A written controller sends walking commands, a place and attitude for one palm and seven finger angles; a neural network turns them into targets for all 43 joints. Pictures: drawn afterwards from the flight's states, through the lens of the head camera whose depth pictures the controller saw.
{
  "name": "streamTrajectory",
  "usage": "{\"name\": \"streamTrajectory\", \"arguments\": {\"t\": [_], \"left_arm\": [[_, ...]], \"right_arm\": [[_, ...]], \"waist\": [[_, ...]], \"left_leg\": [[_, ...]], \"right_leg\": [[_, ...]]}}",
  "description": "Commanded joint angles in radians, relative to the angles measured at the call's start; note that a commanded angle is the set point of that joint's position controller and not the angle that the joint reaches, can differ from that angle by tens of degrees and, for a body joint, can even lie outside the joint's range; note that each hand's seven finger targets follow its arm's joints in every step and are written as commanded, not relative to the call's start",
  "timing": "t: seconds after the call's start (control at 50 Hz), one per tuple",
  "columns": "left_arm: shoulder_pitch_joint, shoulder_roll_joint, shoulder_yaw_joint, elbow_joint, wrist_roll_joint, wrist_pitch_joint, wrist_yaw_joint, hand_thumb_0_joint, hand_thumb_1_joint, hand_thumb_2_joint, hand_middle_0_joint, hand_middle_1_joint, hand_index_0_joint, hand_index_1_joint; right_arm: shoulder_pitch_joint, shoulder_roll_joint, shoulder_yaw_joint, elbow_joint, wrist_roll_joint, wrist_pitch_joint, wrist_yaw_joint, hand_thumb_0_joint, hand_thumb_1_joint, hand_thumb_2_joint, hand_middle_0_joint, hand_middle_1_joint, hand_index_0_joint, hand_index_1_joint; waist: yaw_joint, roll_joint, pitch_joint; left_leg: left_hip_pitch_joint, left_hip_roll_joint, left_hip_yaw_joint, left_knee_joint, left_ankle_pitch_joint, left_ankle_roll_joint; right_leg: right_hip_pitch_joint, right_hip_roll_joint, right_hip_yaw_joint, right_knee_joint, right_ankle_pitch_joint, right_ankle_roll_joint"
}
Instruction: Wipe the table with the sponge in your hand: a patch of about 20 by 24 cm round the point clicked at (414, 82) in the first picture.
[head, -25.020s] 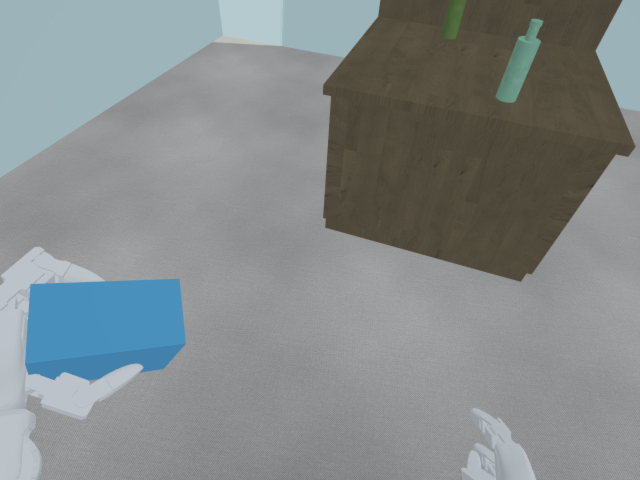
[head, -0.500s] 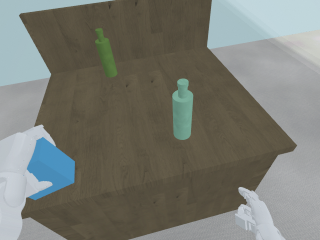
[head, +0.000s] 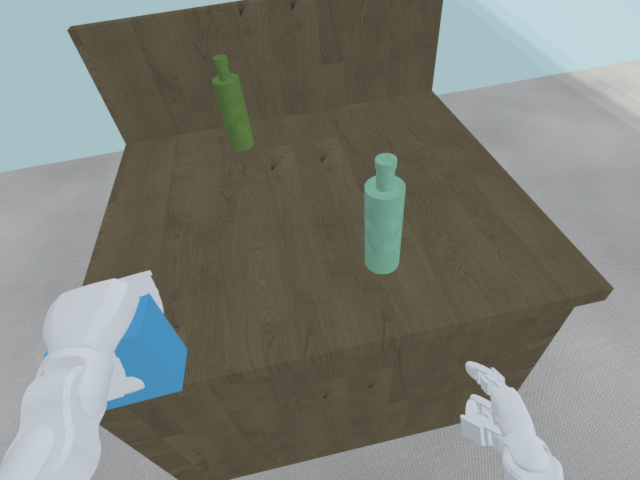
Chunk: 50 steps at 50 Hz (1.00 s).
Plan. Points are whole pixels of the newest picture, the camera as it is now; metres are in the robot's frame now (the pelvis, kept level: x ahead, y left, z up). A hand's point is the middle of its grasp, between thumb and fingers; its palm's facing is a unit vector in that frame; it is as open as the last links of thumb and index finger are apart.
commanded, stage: turn the palm down, sponge in hand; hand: left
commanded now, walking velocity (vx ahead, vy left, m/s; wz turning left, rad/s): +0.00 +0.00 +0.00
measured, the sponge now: (131, 362) +0.21 +0.29 +0.04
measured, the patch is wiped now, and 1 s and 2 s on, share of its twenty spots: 0.00 0.00 0.00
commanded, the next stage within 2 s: move the sponge above the wiping area in 0.28 s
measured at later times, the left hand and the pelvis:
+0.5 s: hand (156, 336) +0.23 +0.24 +0.09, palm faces -0.05 -0.06 -1.00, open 10.5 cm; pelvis +0.01 -0.02 +0.00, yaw -1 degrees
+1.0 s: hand (144, 308) +0.26 +0.27 +0.10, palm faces +0.11 -0.05 -0.99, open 10.5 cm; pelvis +0.02 -0.01 +0.00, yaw -2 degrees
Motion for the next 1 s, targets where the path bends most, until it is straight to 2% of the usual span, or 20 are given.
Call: {"name": "streamTrajectory", "arguments": {"t": [0.0,0.06,0.08,0.16,0.18,0.28,0.36,0.44,0.46,0.48,0.56,0.62,0.68,0.74,0.76,0.84,0.86,0.88,0.96,0.98], "left_arm": [[-0.286,0.373,0.256,-0.306,0.112,-0.101,0.067,0.000,0.100,1.300,-1.200,-1.600,-1.200,-1.600],[-0.269,0.398,0.343,-0.275,0.094,-0.130,0.126,0.000,0.100,1.300,-1.200,-1.600,-1.200,-1.600],[-0.293,0.310,0.273,-0.259,0.074,-0.130,0.139,0.000,0.100,1.300,-1.200,-1.600,-1.200,-1.600],[-0.226,0.257,0.254,-0.142,0.028,-0.048,0.147,0.000,0.100,1.300,-1.200,-1.600,-1.200,-1.600],[-0.224,0.196,0.182,-0.136,0.010,-0.024,0.133,0.000,0.100,1.300,-1.200,-1.600,-1.200,-1.600],[-0.171,0.140,0.057,-0.169,0.004,0.023,0.032,0.000,0.100,1.300,-1.200,-1.600,-1.200,-1.600],[-0.223,0.328,0.202,-0.279,0.067,-0.050,0.020,0.000,0.100,1.300,-1.200,-1.600,-1.200,-1.600],[-0.250,0.354,0.292,-0.241,0.078,-0.156,0.095,0.000,0.100,1.300,-1.200,-1.600,-1.200,-1.600],[-0.223,0.398,0.357,-0.242,0.078,-0.155,0.121,0.000,0.100,1.300,-1.200,-1.600,-1.200,-1.600],[-0.224,0.318,0.304,-0.222,0.059,-0.154,0.142,0.000,0.100,1.300,-1.200,-1.600,-1.200,-1.600],[-0.206,0.269,0.280,-0.073,0.031,-0.060,0.168,0.000,0.100,1.300,-1.200,-1.600,-1.200,-1.600],[-0.233,0.195,0.142,-0.057,0.015,-0.004,0.114,0.000,0.100,1.300,-1.200,-1.600,-1.200,-1.600],[-0.222,0.178,0.078,-0.076,0.023,0.005,0.046,0.000,0.100,1.300,-1.200,-1.600,-1.200,-1.600],[-0.254,0.262,0.144,-0.135,0.040,-0.081,0.020,0.000,0.100,1.300,-1.200,-1.600,-1.200,-1.600],[-0.241,0.312,0.202,-0.177,0.051,-0.111,0.028,0.000,0.100,1.300,-1.200,-1.600,-1.200,-1.600],[-0.247,0.329,0.276,-0.203,0.078,-0.219,0.109,0.000,0.100,1.300,-1.200,-1.600,-1.200,-1.600],[-0.220,0.371,0.340,-0.189,0.088,-0.208,0.139,0.000,0.100,1.300,-1.200,-1.600,-1.200,-1.600],[-0.220,0.297,0.293,-0.192,0.083,-0.200,0.163,0.000,0.100,1.300,-1.200,-1.600,-1.200,-1.600],[-0.135,0.246,0.288,-0.099,0.059,-0.075,0.213,0.000,0.100,1.300,-1.200,-1.600,-1.200,-1.600],[-0.135,0.197,0.229,-0.096,0.049,-0.041,0.204,0.000,0.100,1.300,-1.200,-1.600,-1.200,-1.600]], "right_arm": [[-0.198,-0.087,-0.035,-0.166,-0.024,-0.064,-0.010,0.000,-0.900,-0.900,0.200,0.300,0.200,0.300],[-0.208,-0.083,-0.044,-0.140,-0.029,-0.066,-0.009,0.000,-0.900,-0.900,0.200,0.300,0.200,0.300],[-0.203,-0.070,-0.043,-0.134,-0.022,-0.066,-0.004,0.000,-0.900,-0.900,0.200,0.300,0.200,0.300],[-0.234,-0.094,-0.055,-0.119,-0.009,-0.062,0.008,0.000,-0.900,-0.900,0.200,0.300,0.200,0.300],[-0.218,-0.095,-0.055,-0.125,-0.004,-0.059,0.009,0.000,-0.900,-0.900,0.200,0.300,0.200,0.300],[-0.229,-0.102,-0.047,-0.168,0.011,-0.065,0.002,0.000,-0.900,-0.900,0.200,0.300,0.200,0.300],[-0.243,-0.098,-0.041,-0.180,-0.013,-0.069,-0.010,0.000,-0.900,-0.900,0.200,0.300,0.200,0.300],[-0.189,-0.083,-0.051,-0.154,-0.027,-0.070,-0.024,0.000,-0.900,-0.900,0.200,0.300,0.200,0.300],[-0.196,-0.089,-0.059,-0.143,-0.026,-0.076,-0.019,0.000,-0.900,-0.900,0.200,0.300,0.200,0.300],[-0.185,-0.078,-0.062,-0.143,-0.021,-0.075,-0.014,0.000,-0.900,-0.900,0.200,0.300,0.200,0.300],[-0.211,-0.105,-0.070,-0.119,-0.005,-0.063,-0.005,0.000,-0.900,-0.900,0.200,0.300,0.200,0.300],[-0.213,-0.113,-0.067,-0.136,0.009,-0.057,-0.012,0.000,-0.900,-0.900,0.200,0.300,0.200,0.300],[-0.215,-0.112,-0.057,-0.157,0.012,-0.072,-0.018,0.000,-0.900,-0.900,0.200,0.300,0.200,0.300],[-0.183,-0.108,-0.059,-0.157,-0.007,-0.083,-0.030,0.000,-0.900,-0.900,0.200,0.300,0.200,0.300],[-0.202,-0.101,-0.056,-0.165,-0.012,-0.095,-0.031,0.000,-0.900,-0.900,0.200,0.300,0.200,0.300],[-0.144,-0.092,-0.072,-0.139,-0.029,-0.094,-0.035,0.000,-0.900,-0.900,0.200,0.300,0.200,0.300],[-0.154,-0.096,-0.077,-0.128,-0.027,-0.095,-0.028,0.000,-0.900,-0.900,0.200,0.300,0.200,0.300],[-0.145,-0.085,-0.078,-0.128,-0.025,-0.090,-0.019,0.000,-0.900,-0.900,0.200,0.300,0.200,0.300],[-0.184,-0.101,-0.086,-0.121,-0.010,-0.065,0.011,0.000,-0.900,-0.900,0.200,0.300,0.200,0.300],[-0.176,-0.101,-0.084,-0.126,-0.005,-0.055,0.016,0.000,-0.900,-0.900,0.200,0.300,0.200,0.300]], "waist": [[0.020,-0.014,-0.265],[0.039,0.022,-0.232],[0.021,0.019,-0.217],[0.018,0.012,-0.155],[0.002,-0.017,-0.159],[-0.020,-0.063,-0.151],[0.006,-0.082,-0.225],[0.030,-0.071,-0.255],[0.037,-0.034,-0.238],[0.029,-0.030,-0.231],[0.016,-0.014,-0.136],[-0.017,-0.034,-0.131],[-0.029,-0.064,-0.161],[-0.017,-0.102,-0.247],[-0.003,-0.112,-0.265],[0.019,-0.049,-0.290],[0.027,-0.015,-0.263],[0.025,0.013,-0.271],[0.035,0.019,-0.208],[0.022,0.001,-0.213]], "left_leg": [[0.024,0.057,-0.136,-0.112,0.024,0.000],[0.053,0.055,-0.151,-0.100,0.068,-0.007],[0.068,0.056,-0.133,-0.087,0.099,-0.013],[0.065,0.041,-0.101,-0.087,0.116,-0.027],[0.052,0.040,-0.082,-0.085,0.115,-0.025],[0.026,0.023,-0.066,-0.088,0.060,-0.007],[0.068,0.016,-0.079,-0.072,0.066,0.003],[0.110,0.023,-0.073,-0.052,0.148,-0.002],[0.113,0.025,-0.093,-0.057,0.140,-0.005],[0.102,0.031,-0.079,-0.052,0.156,-0.008],[0.063,0.031,-0.074,-0.072,0.112,-0.023],[0.032,0.024,-0.051,-0.079,0.072,-0.016],[0.036,0.015,-0.054,-0.074,0.058,-0.003],[0.073,0.010,-0.058,-0.058,0.096,0.009],[0.098,0.012,-0.069,-0.049,0.107,0.011],[0.128,0.034,-0.081,-0.042,0.205,-0.001],[0.120,0.038,-0.100,-0.047,0.204,-0.008],[0.108,0.045,-0.092,-0.045,0.234,-0.014],[0.063,0.050,-0.086,-0.061,0.236,-0.035],[0.044,0.053,-0.072,-0.065,0.227,-0.036]], "right_leg": [[0.137,0.030,0.085,-0.048,-0.012,-0.052],[0.118,0.046,0.138,-0.088,0.003,-0.074],[0.087,0.029,0.110,-0.096,0.013,-0.068],[0.057,0.027,0.130,-0.138,0.019,-0.075],[0.066,0.013,0.096,-0.132,0.024,-0.060],[0.077,0.011,0.102,-0.131,-0.014,-0.047],[0.101,0.017,0.161,-0.138,-0.047,-0.053],[0.093,0.010,0.133,-0.133,0.026,-0.061],[0.089,0.029,0.180,-0.147,0.018,-0.075],[0.089,0.014,0.148,-0.137,0.040,-0.069],[0.038,0.020,0.161,-0.161,0.004,-0.071],[0.047,0.006,0.122,-0.148,-0.018,-0.048],[0.056,0.005,0.116,-0.139,-0.035,-0.043],[0.079,0.005,0.105,-0.122,0.018,-0.039],[0.079,0.017,0.143,-0.130,0.017,-0.047],[0.067,0.013,0.108,-0.105,0.112,-0.058],[0.061,0.030,0.151,-0.114,0.106,-0.074],[0.068,0.016,0.115,-0.097,0.131,-0.070],[0.059,0.025,0.123,-0.099,0.135,-0.078],[0.067,0.014,0.091,-0.089,0.132,-0.066]]}}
